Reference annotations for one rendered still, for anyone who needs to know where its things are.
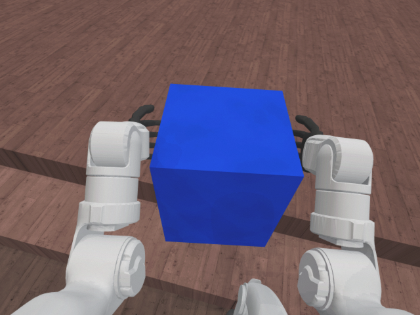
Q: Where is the robot left hand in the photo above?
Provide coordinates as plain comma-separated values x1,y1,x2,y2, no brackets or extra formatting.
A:
128,105,161,159

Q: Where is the robot right thigh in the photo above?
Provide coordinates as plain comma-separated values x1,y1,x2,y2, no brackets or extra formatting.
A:
237,282,287,315

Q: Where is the carton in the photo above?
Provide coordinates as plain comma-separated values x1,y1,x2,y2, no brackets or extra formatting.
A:
150,84,304,247

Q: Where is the robot left upper arm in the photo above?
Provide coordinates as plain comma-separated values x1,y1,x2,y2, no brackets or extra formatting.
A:
11,234,146,315

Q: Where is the robot right upper arm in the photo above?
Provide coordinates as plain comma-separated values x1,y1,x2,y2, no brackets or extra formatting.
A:
297,247,414,315

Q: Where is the right robot forearm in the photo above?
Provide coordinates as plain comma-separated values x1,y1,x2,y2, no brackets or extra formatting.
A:
302,135,381,286

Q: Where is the left robot forearm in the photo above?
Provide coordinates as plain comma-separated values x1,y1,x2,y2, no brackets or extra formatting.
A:
66,121,150,277

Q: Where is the robot right hand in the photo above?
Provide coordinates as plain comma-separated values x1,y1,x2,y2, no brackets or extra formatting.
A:
293,115,324,173

